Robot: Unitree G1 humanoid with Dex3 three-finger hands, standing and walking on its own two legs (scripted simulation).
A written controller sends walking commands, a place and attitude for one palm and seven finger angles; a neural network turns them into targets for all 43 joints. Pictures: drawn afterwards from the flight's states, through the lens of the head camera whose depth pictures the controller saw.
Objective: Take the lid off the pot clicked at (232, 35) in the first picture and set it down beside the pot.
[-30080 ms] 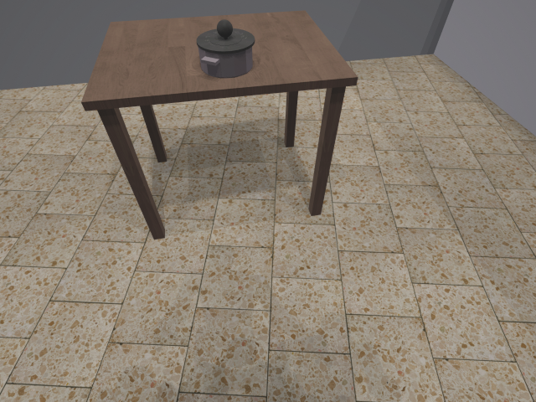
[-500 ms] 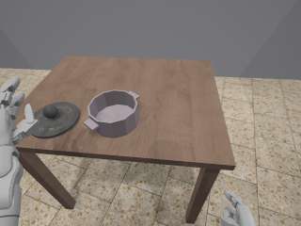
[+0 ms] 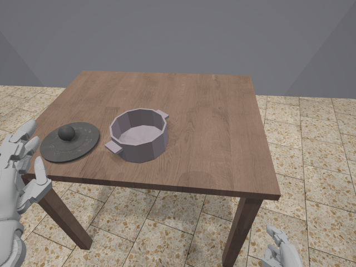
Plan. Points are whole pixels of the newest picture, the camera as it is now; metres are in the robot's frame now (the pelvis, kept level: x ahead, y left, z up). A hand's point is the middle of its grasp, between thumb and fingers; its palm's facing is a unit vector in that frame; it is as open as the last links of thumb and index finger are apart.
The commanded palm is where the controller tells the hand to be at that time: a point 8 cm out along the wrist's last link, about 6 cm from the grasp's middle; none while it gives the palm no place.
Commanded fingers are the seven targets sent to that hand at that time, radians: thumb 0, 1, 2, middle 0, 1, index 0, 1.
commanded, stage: draw the hand back to the body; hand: left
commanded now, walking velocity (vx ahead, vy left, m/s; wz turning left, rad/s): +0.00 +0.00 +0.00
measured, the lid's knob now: (66, 133) +0.49 +0.43 +0.01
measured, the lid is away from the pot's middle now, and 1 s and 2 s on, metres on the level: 0.24 0.24 0.24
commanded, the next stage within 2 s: step back with the hand held close in 0.26 s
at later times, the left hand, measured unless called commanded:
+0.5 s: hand (17, 185) +0.18 +0.28 +0.19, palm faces +0.42 -0.82 -0.39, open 7.4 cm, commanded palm +0.12 +0.31 +0.18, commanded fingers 0.00 0.90 0.90 -0.20 -0.30 -0.20 -0.30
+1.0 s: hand (3, 210) +0.15 +0.30 +0.16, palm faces +0.31 -0.83 -0.46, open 7.4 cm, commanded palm +0.09 +0.34 +0.18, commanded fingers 0.00 0.90 0.90 -0.20 -0.30 -0.20 -0.30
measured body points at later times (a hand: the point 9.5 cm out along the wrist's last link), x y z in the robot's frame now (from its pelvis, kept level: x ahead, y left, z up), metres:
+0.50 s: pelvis -0.01 +0.03 +0.00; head -0.02 +0.03 +0.45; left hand +0.15 +0.32 +0.21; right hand +0.19 -0.18 -0.07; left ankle +0.00 +0.12 -0.74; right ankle -0.02 -0.06 -0.74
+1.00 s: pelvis -0.05 +0.07 -0.02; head -0.03 +0.08 +0.43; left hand +0.13 +0.34 +0.19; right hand +0.11 -0.16 -0.09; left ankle +0.00 +0.12 -0.74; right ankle -0.03 -0.07 -0.74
